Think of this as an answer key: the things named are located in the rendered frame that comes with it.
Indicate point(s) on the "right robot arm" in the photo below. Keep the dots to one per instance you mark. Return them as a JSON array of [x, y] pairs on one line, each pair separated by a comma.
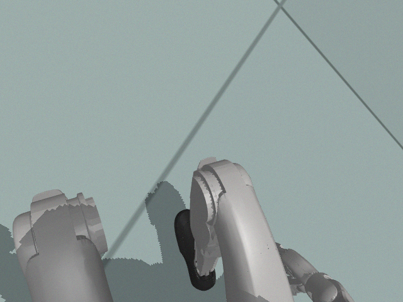
[[322, 288]]

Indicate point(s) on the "right robot foot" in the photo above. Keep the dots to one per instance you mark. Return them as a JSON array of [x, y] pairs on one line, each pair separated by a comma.
[[186, 244]]

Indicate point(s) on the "right robot hand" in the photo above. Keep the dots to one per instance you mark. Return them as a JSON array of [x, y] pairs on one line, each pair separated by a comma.
[[296, 266]]

